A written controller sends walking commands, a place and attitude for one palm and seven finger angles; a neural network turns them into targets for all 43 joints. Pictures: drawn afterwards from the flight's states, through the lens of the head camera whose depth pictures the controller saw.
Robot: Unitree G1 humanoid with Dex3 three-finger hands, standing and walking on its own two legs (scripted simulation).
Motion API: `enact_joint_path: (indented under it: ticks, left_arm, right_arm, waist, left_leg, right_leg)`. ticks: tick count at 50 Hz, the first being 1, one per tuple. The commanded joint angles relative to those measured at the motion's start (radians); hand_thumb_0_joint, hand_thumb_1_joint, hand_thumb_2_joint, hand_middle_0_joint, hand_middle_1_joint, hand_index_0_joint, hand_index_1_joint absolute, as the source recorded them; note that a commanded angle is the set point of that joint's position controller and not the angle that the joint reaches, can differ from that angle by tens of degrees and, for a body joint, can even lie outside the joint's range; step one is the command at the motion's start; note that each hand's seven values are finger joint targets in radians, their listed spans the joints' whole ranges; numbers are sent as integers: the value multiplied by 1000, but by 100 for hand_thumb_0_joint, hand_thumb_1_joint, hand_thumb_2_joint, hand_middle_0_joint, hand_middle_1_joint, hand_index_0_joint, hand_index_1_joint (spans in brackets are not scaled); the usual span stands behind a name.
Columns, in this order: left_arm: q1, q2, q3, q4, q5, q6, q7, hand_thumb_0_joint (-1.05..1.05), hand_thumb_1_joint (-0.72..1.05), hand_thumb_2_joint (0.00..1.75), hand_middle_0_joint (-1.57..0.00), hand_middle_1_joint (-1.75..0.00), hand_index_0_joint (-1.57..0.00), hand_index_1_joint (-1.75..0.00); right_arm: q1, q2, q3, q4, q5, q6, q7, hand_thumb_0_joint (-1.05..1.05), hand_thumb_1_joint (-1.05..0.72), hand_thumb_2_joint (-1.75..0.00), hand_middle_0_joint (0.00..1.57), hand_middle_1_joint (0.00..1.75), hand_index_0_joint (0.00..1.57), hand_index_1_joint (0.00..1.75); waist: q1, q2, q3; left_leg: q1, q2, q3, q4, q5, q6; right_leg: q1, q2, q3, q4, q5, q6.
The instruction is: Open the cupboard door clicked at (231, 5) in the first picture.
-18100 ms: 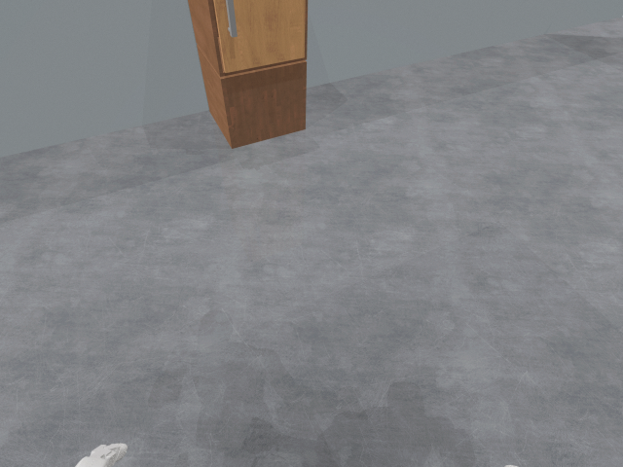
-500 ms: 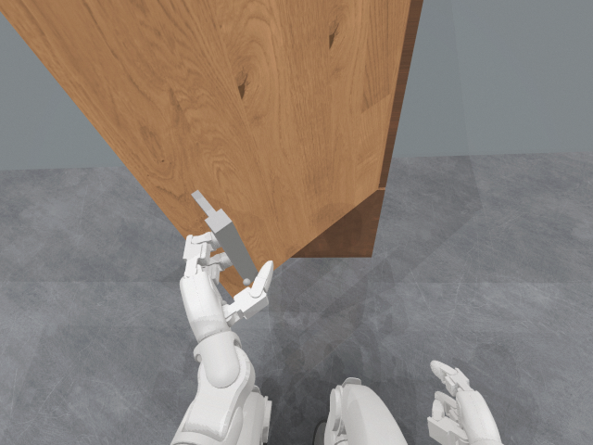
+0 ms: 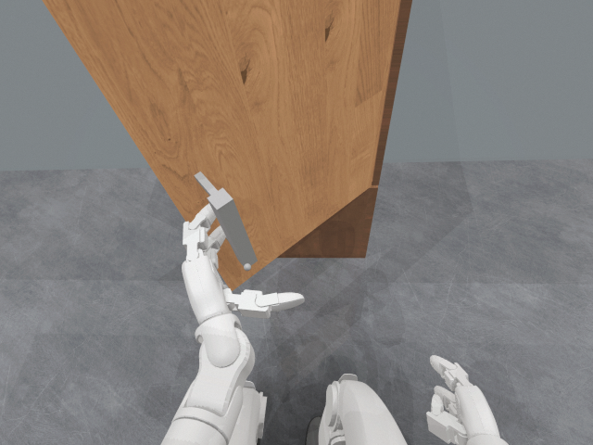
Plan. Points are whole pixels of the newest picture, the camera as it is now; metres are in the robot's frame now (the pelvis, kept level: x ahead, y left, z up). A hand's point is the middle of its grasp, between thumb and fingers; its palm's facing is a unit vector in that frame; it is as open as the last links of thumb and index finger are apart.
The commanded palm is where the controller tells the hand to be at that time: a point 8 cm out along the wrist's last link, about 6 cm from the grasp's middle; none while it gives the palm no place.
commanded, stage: slide the hand sideways off the handle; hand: left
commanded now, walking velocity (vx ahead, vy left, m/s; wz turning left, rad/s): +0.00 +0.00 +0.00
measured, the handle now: (227, 223) +0.41 +0.09 +0.04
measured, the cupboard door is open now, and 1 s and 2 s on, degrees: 41 44 44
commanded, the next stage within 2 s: draw the hand back to the body in 1.30 s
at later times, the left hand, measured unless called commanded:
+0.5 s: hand (242, 299) +0.30 +0.06 +0.03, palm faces -0.10 -1.00 +0.00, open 16.5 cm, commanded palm +0.28 +0.14 +0.03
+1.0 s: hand (191, 327) +0.27 +0.13 +0.02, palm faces -0.14 -0.99 +0.02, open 16.3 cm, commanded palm +0.25 +0.19 +0.03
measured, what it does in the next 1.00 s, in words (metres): shifts its weight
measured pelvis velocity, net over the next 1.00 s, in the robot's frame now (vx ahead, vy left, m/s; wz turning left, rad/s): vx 0.00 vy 0.08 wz -0.05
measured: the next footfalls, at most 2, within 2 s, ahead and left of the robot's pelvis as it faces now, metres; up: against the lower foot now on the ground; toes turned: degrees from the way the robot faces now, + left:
none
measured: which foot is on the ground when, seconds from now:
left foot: down 0.00-1.00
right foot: down 0.00-1.00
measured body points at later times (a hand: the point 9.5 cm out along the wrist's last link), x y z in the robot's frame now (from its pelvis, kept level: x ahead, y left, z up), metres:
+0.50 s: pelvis -0.02 +0.02 +0.00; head +0.06 -0.04 +0.44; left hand +0.30 +0.12 +0.04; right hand +0.15 -0.23 -0.13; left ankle +0.05 +0.20 -0.60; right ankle +0.07 +0.00 -0.61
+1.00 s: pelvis +0.00 +0.08 +0.00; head +0.07 +0.06 +0.44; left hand +0.27 +0.18 +0.03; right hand +0.16 -0.15 -0.10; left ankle +0.05 +0.21 -0.61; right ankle +0.07 +0.01 -0.61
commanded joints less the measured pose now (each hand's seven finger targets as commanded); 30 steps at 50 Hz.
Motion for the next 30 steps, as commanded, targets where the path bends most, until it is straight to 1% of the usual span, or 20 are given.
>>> enact_joint_path:
  ticks: [1,4,5,6,7,8,9,10,12,13,14,15,16,17,18,21,24,27,28,30]
  left_arm:
    - [-235,18,3,-189,23,-65,12,0,-50,30,-15,-30,-15,-30]
    - [-249,18,13,-192,20,-62,22,0,-50,30,-15,-30,-15,-30]
    - [-234,19,13,-190,23,-59,25,0,-50,30,-15,-30,-15,-30]
    - [-222,88,-159,-191,134,-87,-151,0,-50,30,-15,-30,-15,-30]
    - [-282,136,-104,-246,92,-119,-247,0,-50,30,-15,-30,-15,-30]
    - [-290,176,-89,-256,82,-136,-306,0,-50,30,-15,-30,-15,-30]
    - [-285,181,-97,-255,73,-139,-368,0,-50,30,-15,-30,-15,-30]
    - [-259,206,-74,-244,32,-138,-437,0,-50,30,-15,-30,-15,-30]
    - [-270,194,-84,-265,-53,-142,-560,0,-50,30,-15,-30,-15,-30]
    - [-263,173,-77,-263,-107,-135,-598,0,-50,30,-15,-30,-15,-30]
    - [-238,162,-58,-251,-156,-122,-617,0,-50,30,-15,-30,-15,-30]
    - [-215,142,-41,-252,-203,-108,-627,0,-50,30,-15,-30,-15,-30]
    - [-166,143,-13,-222,-228,-94,-627,0,-50,30,-15,-30,-15,-30]
    - [-167,146,10,-210,-248,-84,-617,0,-50,30,-15,-30,-15,-30]
    - [-153,153,28,-199,-251,-78,-604,0,-50,30,-15,-30,-15,-30]
    - [-149,155,23,-186,-203,-92,-561,0,-50,30,-15,-30,-15,-30]
    - [-192,186,17,-198,-143,-121,-541,0,-50,30,-15,-30,-15,-30]
    - [-156,212,34,-227,-126,-139,-544,0,-50,30,-15,-30,-15,-30]
    - [-134,195,20,-231,-127,-135,-547,0,-50,30,-15,-30,-15,-30]
    - [-130,199,20,-260,-137,-117,-548,0,-50,30,-15,-30,-15,-30]
  right_arm:
    - [-30,-71,-24,-131,1,-45,-7,0,-90,-90,20,30,20,30]
    - [-26,-69,-24,-135,0,-42,-6,0,-90,-90,20,30,20,30]
    - [-26,-69,-23,-139,1,-41,-7,0,-90,-90,20,30,20,30]
    - [-4,-98,-13,-129,5,-35,-2,0,-90,-90,20,30,20,30]
    - [10,-95,-15,-144,15,-34,-1,0,-90,-90,20,30,20,30]
    - [9,-94,-16,-143,19,-30,-4,0,-90,-90,20,30,20,30]
    - [11,-92,-15,-150,24,-29,-7,0,-90,-90,20,30,20,30]
    - [14,-101,-13,-162,33,-26,-9,0,-90,-90,20,30,20,30]
    - [-5,-108,-8,-182,53,-29,-13,0,-90,-90,20,30,20,30]
    - [-9,-109,-7,-190,65,-32,-19,0,-90,-90,20,30,20,30]
    - [-12,-112,-8,-196,73,-33,-26,0,-90,-90,20,30,20,30]
    - [-24,-115,-7,-208,77,-36,-27,0,-90,-90,20,30,20,30]
    - [-22,-120,-9,-208,83,-34,-30,0,-90,-90,20,30,20,30]
    - [-23,-127,-11,-205,81,-32,-32,0,-90,-90,20,30,20,30]
    - [-20,-131,-15,-203,82,-29,-29,0,-90,-90,20,30,20,30]
    - [-2,-138,-25,-208,69,-24,-16,0,-90,-90,20,30,20,30]
    - [12,-139,-33,-207,62,-14,-6,0,-90,-90,20,30,20,30]
    - [5,-132,-37,-224,63,-8,-5,0,-90,-90,20,30,20,30]
    - [4,-129,-36,-232,64,-5,-4,0,-90,-90,20,30,20,30]
    - [-4,-127,-32,-252,69,0,-5,0,-90,-90,20,30,20,30]
  waist:
    - [-19,-127,-344]
    - [-15,-119,-362]
    - [-16,-133,-365]
    - [-67,-149,-338]
    - [-55,-121,-389]
    - [-43,-102,-416]
    - [-43,-87,-408]
    - [-40,-79,-401]
    - [-51,-100,-372]
    - [-47,-118,-348]
    - [-41,-130,-318]
    - [-24,-126,-313]
    - [-10,-136,-293]
    - [-14,-172,-281]
    - [-6,-198,-273]
    - [-11,-231,-265]
    - [-19,-229,-275]
    - [7,-188,-331]
    - [7,-180,-331]
    - [15,-155,-341]
  left_leg:
    - [-114,-15,52,-4,-13,11]
    - [-111,-16,55,-8,-11,10]
    - [-115,-16,53,-10,-8,11]
    - [-118,-9,62,16,-6,26]
    - [-130,-13,55,17,8,32]
    - [-129,-14,58,9,16,35]
    - [-107,-11,60,-4,16,33]
    - [-107,-12,62,-3,15,32]
    - [-143,-5,60,24,-22,24]
    - [-161,0,56,28,-41,18]
    - [-168,7,54,27,-53,13]
    - [-170,8,49,26,-56,7]
    - [-174,12,53,28,-61,2]
    - [-188,16,48,37,-64,1]
    - [-200,16,49,43,-64,2]
    - [-212,11,58,48,-45,13]
    - [-219,7,64,56,-47,20]
    - [-198,0,76,43,-41,24]
    - [-182,-3,80,36,-45,25]
    - [-174,-6,86,35,-58,25]
  right_leg:
    - [533,-147,474,-413,18,189]
    - [547,-150,480,-414,31,192]
    - [557,-145,476,-414,41,198]
    - [550,-153,507,-371,158,249]
    - [597,-159,509,-355,207,243]
    - [630,-158,509,-346,233,230]
    - [616,-145,474,-337,205,196]
    - [609,-142,473,-334,187,186]
    - [629,-181,566,-380,133,212]
    - [640,-197,605,-414,72,216]
    - [643,-207,622,-442,18,209]
    - [650,-217,635,-457,-18,199]
    - [638,-224,635,-465,-49,193]
    - [628,-230,638,-469,-62,195]
    - [623,-231,636,-469,-78,195]
    - [583,-211,585,-424,-55,187]
    - [549,-197,561,-388,-68,178]
    - [568,-182,545,-369,-65,169]
    - [560,-178,538,-376,-76,169]
    - [559,-177,548,-396,-139,169]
